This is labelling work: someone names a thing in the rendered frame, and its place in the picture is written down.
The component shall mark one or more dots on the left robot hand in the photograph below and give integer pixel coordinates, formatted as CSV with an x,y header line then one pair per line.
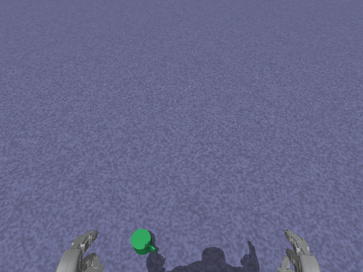
x,y
72,260

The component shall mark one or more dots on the mug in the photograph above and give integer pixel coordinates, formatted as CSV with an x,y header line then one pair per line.
x,y
142,242

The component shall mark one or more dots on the right robot hand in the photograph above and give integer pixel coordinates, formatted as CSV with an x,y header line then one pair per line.
x,y
301,259

